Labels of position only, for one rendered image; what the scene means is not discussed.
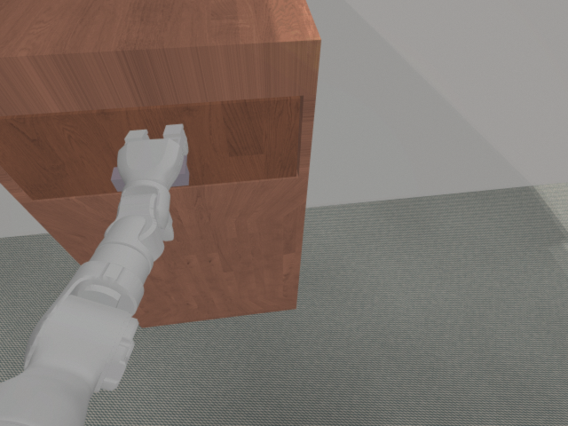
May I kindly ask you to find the drawer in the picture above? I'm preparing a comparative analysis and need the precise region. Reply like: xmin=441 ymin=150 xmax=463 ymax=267
xmin=0 ymin=96 xmax=300 ymax=201

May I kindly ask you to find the robot left upper arm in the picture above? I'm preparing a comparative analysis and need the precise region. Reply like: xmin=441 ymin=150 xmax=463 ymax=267
xmin=0 ymin=295 xmax=139 ymax=426

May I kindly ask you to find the robot left forearm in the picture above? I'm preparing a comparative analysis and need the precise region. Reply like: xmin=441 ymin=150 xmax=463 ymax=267
xmin=24 ymin=180 xmax=170 ymax=370

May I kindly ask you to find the left robot hand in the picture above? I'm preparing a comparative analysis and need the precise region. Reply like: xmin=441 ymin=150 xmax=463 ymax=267
xmin=117 ymin=123 xmax=188 ymax=241

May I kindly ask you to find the cabinet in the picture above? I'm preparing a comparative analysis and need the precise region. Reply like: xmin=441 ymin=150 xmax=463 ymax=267
xmin=0 ymin=0 xmax=321 ymax=328

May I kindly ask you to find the handle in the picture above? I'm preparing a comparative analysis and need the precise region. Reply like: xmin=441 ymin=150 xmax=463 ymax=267
xmin=111 ymin=155 xmax=189 ymax=192

